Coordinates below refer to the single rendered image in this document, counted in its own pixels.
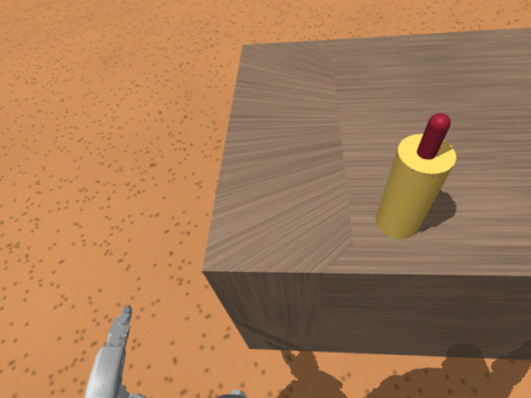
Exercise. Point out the bottle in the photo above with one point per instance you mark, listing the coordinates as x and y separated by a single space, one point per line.
419 170

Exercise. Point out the left robot hand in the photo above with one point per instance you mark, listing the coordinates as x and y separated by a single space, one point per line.
106 374

